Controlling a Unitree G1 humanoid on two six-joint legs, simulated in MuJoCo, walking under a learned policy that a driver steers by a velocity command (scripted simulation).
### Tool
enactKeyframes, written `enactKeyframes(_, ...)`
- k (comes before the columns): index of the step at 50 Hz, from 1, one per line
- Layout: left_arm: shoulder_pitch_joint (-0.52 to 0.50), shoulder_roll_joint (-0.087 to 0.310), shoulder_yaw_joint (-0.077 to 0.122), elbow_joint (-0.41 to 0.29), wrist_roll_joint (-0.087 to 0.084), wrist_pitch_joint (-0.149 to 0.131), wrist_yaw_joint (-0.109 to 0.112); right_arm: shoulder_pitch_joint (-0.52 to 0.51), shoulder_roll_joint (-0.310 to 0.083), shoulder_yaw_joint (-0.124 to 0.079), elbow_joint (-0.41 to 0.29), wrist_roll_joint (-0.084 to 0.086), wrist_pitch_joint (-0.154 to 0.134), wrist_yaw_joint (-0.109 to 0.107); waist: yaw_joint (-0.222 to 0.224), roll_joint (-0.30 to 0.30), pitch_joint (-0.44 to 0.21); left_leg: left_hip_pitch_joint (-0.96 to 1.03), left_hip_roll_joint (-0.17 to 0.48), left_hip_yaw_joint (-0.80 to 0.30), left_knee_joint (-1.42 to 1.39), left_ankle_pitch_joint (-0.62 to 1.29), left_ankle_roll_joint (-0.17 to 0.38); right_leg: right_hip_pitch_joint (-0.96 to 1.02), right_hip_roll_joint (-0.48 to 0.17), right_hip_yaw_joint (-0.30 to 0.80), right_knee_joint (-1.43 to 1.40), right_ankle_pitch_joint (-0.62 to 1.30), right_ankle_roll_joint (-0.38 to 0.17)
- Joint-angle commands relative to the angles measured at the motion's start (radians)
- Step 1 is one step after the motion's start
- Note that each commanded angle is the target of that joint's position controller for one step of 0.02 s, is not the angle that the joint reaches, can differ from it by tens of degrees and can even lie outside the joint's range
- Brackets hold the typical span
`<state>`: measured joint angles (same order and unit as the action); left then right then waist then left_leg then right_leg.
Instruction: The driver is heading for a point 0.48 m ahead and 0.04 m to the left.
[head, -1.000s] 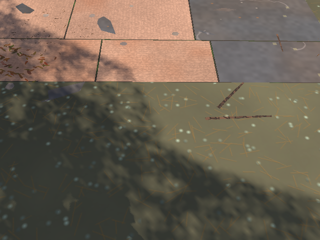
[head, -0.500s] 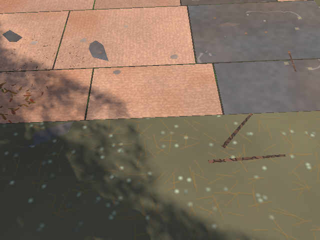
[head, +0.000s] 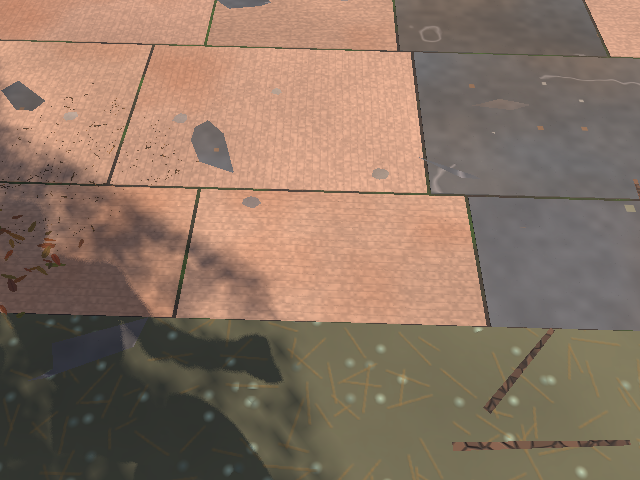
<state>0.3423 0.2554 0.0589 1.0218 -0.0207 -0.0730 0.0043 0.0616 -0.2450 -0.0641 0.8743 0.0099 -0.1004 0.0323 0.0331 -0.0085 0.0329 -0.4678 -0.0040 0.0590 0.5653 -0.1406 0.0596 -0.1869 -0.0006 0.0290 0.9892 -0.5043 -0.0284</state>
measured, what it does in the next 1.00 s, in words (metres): walks ahead: right foot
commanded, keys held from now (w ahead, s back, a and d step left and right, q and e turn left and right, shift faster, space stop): no key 1.00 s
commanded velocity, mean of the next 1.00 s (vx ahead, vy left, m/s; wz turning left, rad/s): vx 0.11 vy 0.00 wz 0.00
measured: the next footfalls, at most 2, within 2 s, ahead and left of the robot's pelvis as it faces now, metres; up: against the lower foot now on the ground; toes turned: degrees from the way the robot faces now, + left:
right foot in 0.36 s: +0.28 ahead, -0.13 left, +0.00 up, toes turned -1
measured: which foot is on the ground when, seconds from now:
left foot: down 0.00-1.00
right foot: up 0.00-0.34, down 0.36-1.00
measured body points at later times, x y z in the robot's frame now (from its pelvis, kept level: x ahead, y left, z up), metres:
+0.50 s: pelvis +0.17 -0.02 +0.01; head +0.19 -0.03 +0.46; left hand +0.30 +0.23 -0.12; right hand +0.23 -0.28 -0.14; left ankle +0.10 +0.09 -0.72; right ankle +0.24 -0.13 -0.72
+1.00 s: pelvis +0.17 -0.03 +0.01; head +0.18 -0.03 +0.46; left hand +0.29 +0.22 -0.13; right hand +0.16 -0.27 -0.15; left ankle +0.10 +0.09 -0.72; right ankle +0.24 -0.13 -0.72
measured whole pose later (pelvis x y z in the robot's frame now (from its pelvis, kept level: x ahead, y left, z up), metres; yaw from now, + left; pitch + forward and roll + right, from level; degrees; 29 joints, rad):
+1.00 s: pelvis +0.17 -0.03 +0.01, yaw +0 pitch -1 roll +0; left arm 0.07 0.21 0.06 1.05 0.00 0.02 0.03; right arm 0.28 -0.19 -0.02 1.11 -0.01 0.00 -0.04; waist -0.02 0.00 0.04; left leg -0.10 0.02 0.05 0.52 -0.40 -0.01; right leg -0.34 0.01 -0.03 0.54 -0.18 -0.03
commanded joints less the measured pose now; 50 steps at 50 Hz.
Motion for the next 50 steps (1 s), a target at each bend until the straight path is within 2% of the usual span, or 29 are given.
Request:
enactKeyframes(1,-0.066,0.126,0.02,-0.092,-0.019,-0.05,0.002,0.173,-0.14,-0.029,0.001,-0.011,-0.002,-0.009,-0.093,0.073,-0.151,0.55,0.321,-0.455,-0.266,0.192,0.189,-0.522,-0.075,0.044,0.311,0.087,-0.018)
enactKeyframes(2,-0.078,0.12,0.028,-0.088,-0.001,-0.042,0.01,0.125,-0.112,-0.021,-0.003,-0.021,-0.004,-0.005,-0.062,0.041,-0.104,0.423,0.29,-0.352,-0.274,0.391,0.183,-0.463,-0.098,0.035,0.26,0.117,-0.006)
enactKeyframes(3,-0.048,0.103,0.031,-0.082,0.004,-0.027,0.013,0.113,-0.09,-0.014,0.004,-0.031,-0.007,-0.003,-0.025,0.061,-0.106,0.35,0.265,-0.282,-0.283,0.511,0.172,-0.384,-0.118,0.04,0.225,0.13,-0.002)
enactKeyframes(4,-0.022,0.076,0.029,-0.075,0.004,-0.011,0.016,0.113,-0.077,-0.01,0.013,-0.032,-0.008,-0.002,-0.007,0.072,-0.106,0.31,0.25,-0.238,-0.296,0.575,0.174,-0.342,-0.119,0.036,0.186,0.135,0.004)
enactKeyframes(5,-0.009,0.054,0.026,-0.071,0.006,0.001,0.019,0.116,-0.082,-0.008,0.024,-0.032,-0.01,-0.005,0.007,0.075,-0.101,0.274,0.241,-0.197,-0.306,0.635,0.179,-0.32,-0.116,0.026,0.142,0.147,0.013)
enactKeyframes(7,-0.046,0.042,0.023,-0.088,0.017,0.013,0.024,0.111,-0.108,-0.011,0.037,-0.033,-0.007,-0.021,0.02,0.08,-0.094,0.247,0.226,-0.137,-0.315,0.715,0.184,-0.317,-0.114,0.016,0.011,0.224,0.033)
enactKeyframes(10,-0.132,0.03,0.011,-0.107,0.023,0.02,0.02,0.107,-0.133,-0.013,0.047,-0.026,0.01,-0.038,-0.002,0.087,-0.114,0.239,0.183,-0.057,-0.315,0.702,0.152,-0.244,-0.095,-0.014,-0.222,0.394,0.043)
enactKeyframes(12,-0.179,0.044,0.011,-0.113,0.018,0.025,0.016,0.139,-0.141,-0.013,0.068,-0.023,0.019,-0.041,-0.026,0.09,-0.122,0.271,0.185,-0.056,-0.312,0.648,0.145,-0.214,-0.076,-0.02,-0.305,0.462,0.045)
enactKeyframes(14,-0.213,0.057,0.013,-0.119,0.018,0.03,0.015,0.15,-0.133,-0.01,0.086,-0.019,0.029,-0.042,-0.037,0.093,-0.108,0.3,0.196,-0.073,-0.296,0.572,0.141,-0.205,-0.069,-0.013,-0.363,0.457,0.037)
enactKeyframes(16,-0.226,0.069,0.017,-0.12,0.025,0.029,0.012,0.14,-0.128,-0.007,0.097,-0.011,0.039,-0.044,-0.028,0.09,-0.092,0.314,0.204,-0.095,-0.249,0.484,0.127,-0.178,-0.06,-0.015,-0.432,0.436,0.017)
enactKeyframes(17,-0.205,0.071,0.02,-0.111,0.031,0.027,0.011,0.127,-0.119,-0.004,0.099,-0.002,0.044,-0.046,-0.006,0.08,-0.092,0.306,0.187,-0.094,-0.207,0.415,0.103,-0.122,-0.05,-0.025,-0.51,0.492,0.001)
enactKeyframes(18,-0.185,0.101,0.028,-0.1,0.039,0.024,0.013,0.164,-0.103,0.0,0.11,-0.003,0.045,-0.046,-0.003,0.041,-0.099,0.296,0.144,-0.091,-0.159,0.319,0.061,-0.046,-0.066,0.0,-0.583,0.662,-0.018)
enactKeyframes(19,-0.17,0.159,0.039,-0.098,0.044,0.023,0.018,0.219,-0.084,0.005,0.112,-0.024,0.041,-0.047,-0.043,-0.032,-0.137,0.246,0.082,-0.062,-0.092,0.159,0.016,0.07,-0.146,0.07,-0.541,0.958,-0.048)
enactKeyframes(20,-0.188,0.15,0.033,-0.093,0.042,0.031,0.023,0.341,-0.037,0.013,0.142,-0.031,0.04,-0.048,-0.112,-0.144,-0.189,0.153,0.031,-0.038,-0.071,-0.099,-0.03,0.184,-0.223,0.141,-0.495,1.021,-0.14)
enactKeyframes(21,-0.189,0.083,0.02,-0.084,0.032,0.039,0.018,0.308,-0.037,0.017,0.145,-0.027,0.05,-0.056,-0.081,-0.156,-0.188,0.153,0.025,-0.031,-0.061,-0.195,-0.054,0.154,-0.236,0.176,-0.512,0.908,-0.175)
enactKeyframes(22,-0.215,0.065,0.015,-0.082,0.027,0.045,0.013,0.262,-0.059,0.014,0.134,-0.019,0.066,-0.061,-0.079,-0.14,-0.164,0.168,0.029,-0.039,-0.087,-0.182,-0.057,0.099,-0.214,0.179,-0.535,0.761,-0.16)
enactKeyframes(24,-0.281,0.075,0.015,-0.099,0.026,0.049,0.005,0.219,-0.096,0.005,0.139,-0.014,0.096,-0.07,-0.076,-0.089,-0.114,0.213,0.032,-0.037,-0.125,-0.131,-0.05,0.006,-0.15,0.119,-0.54,0.645,-0.104)
enactKeyframes(26,-0.282,0.087,0.019,-0.087,0.022,0.042,0.003,0.222,-0.097,0.006,0.148,-0.018,0.11,-0.071,-0.072,-0.069,-0.113,0.241,0.042,-0.041,-0.133,-0.094,-0.042,-0.003,-0.119,0.081,-0.525,0.65,-0.078)
enactKeyframes(31,-0.266,0.077,0.018,-0.055,0.02,0.045,0.013,0.214,-0.084,0.008,0.172,-0.014,0.103,-0.068,-0.055,-0.012,-0.137,0.26,0.053,-0.042,-0.127,0.013,-0.048,0.059,-0.097,0.048,-0.47,0.776,-0.087)
enactKeyframes(40,-0.299,0.067,0.018,-0.034,0.019,0.072,0.02,0.239,-0.066,0.017,0.209,-0.017,0.106,-0.073,-0.052,0.005,-0.059,0.215,0.056,-0.036,-0.149,-0.102,-0.048,0.032,-0.071,0.029,-0.496,0.577,-0.071)
enactKeyframes(50,-0.303,0.06,0.015,-0.006,0.02,0.084,0.026,0.286,-0.045,0.027,0.228,-0.02,0.091,-0.078,-0.043,0.006,-0.007,0.163,0.061,-0.04,-0.181,-0.205,-0.044,0.026,-0.054,0.021,-0.525,0.433,-0.049)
